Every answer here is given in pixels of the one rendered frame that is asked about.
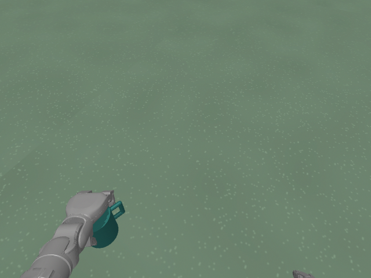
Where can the mug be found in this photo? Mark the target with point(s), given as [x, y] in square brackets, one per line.
[105, 229]

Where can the left robot arm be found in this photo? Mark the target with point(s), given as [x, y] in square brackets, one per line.
[59, 256]

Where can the left robot hand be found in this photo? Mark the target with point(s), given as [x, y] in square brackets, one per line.
[92, 205]

